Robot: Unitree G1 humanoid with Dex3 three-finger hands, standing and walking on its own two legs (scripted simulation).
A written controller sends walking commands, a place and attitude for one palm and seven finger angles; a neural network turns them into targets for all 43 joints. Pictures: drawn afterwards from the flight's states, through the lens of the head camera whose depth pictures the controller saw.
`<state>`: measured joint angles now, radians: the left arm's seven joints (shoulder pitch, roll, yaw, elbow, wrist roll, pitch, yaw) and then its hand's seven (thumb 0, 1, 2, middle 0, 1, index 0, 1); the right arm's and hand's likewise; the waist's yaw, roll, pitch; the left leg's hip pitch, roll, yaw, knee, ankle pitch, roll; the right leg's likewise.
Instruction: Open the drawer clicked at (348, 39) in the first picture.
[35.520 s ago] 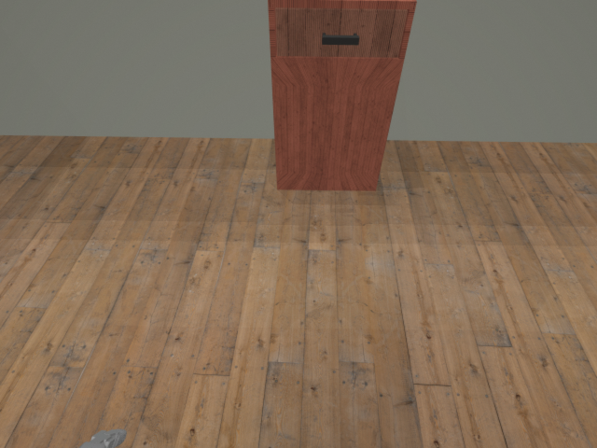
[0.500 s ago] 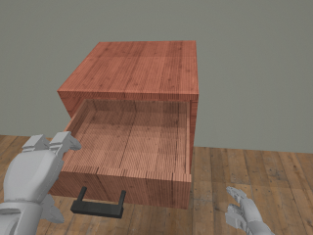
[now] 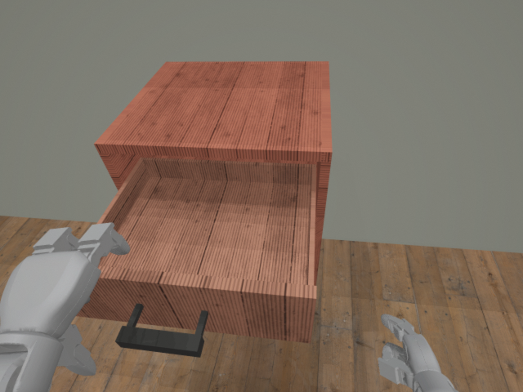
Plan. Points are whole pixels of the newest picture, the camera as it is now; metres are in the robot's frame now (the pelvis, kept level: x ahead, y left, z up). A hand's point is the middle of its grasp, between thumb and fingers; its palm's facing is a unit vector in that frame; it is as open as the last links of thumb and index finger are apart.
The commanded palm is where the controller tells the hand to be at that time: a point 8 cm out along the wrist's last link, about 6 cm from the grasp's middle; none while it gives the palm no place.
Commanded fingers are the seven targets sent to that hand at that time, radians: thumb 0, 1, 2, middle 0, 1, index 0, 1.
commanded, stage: draw the hand back to the body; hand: left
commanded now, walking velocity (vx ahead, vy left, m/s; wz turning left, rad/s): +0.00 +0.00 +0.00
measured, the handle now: (165, 327) +0.20 +0.20 -0.01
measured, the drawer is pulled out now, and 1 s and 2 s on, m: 0.30 0.30 0.30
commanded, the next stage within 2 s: step back with the hand held close in 1.22 s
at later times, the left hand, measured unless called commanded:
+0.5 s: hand (107, 273) +0.19 +0.22 +0.17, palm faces +0.39 -0.84 -0.37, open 13.0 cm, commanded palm +0.13 +0.26 +0.18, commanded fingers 0.00 0.03 0.52 -0.26 -0.86 -0.26 -0.86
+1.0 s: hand (106, 273) +0.19 +0.22 +0.16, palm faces +0.43 -0.81 -0.41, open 8.8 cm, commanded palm +0.14 +0.26 +0.18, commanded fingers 0.00 0.90 0.90 -0.20 -0.30 -0.20 -0.30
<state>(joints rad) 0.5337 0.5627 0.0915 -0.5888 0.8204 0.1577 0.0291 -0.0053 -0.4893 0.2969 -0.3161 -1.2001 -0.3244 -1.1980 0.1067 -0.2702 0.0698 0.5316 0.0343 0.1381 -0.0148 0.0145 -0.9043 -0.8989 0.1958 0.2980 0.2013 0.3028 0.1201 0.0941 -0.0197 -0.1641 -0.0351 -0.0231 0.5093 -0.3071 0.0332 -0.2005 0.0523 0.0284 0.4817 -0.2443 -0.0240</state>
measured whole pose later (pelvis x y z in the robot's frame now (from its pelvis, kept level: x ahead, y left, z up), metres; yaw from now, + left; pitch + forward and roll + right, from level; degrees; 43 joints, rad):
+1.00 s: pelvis +0.02 -0.02 +0.00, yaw +2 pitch -2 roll +0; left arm 0.54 0.33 0.29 -0.49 -0.06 -0.08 0.11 0.00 0.56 0.75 -0.23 -0.52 -0.24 -0.51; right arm 0.16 -0.22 0.02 0.63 0.02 -0.11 -0.09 0.02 -0.90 -0.90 0.20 0.30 0.20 0.30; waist 0.06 0.07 -0.01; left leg -0.10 -0.02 -0.07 0.45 -0.30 0.00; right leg -0.14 0.06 -0.02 0.44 -0.26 -0.06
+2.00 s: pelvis -0.04 +0.00 -0.01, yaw +2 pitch +2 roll +1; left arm 0.63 0.38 0.37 -0.60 -0.04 -0.16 0.13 0.01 0.89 0.89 -0.21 -0.30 -0.22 -0.30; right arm 0.18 -0.18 0.03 0.53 0.01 -0.04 -0.06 0.01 -0.90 -0.90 0.20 0.30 0.20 0.30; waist 0.01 -0.01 -0.03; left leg -0.36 -0.07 -0.03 0.61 -0.28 0.04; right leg -0.41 0.02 0.01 0.62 -0.25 -0.02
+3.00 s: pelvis -0.26 -0.08 -0.01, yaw +4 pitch -1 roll +2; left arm 0.69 0.42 0.38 -0.66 -0.04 -0.16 0.17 0.01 0.89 0.89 -0.21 -0.30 -0.22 -0.30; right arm 0.23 -0.18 0.02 0.56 0.02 -0.09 -0.06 0.01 -0.90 -0.90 0.19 0.30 0.20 0.30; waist -0.01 -0.04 -0.02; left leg -0.25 0.02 0.02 0.55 -0.28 -0.03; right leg -0.39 0.01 -0.09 0.59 -0.26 0.00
